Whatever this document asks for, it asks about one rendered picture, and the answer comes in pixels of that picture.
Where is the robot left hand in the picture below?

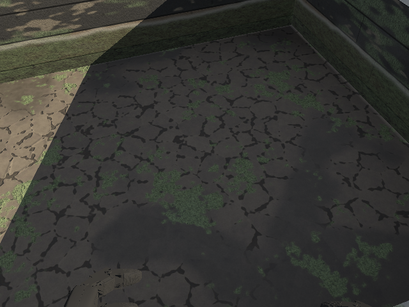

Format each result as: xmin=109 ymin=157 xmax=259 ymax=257
xmin=64 ymin=267 xmax=142 ymax=307

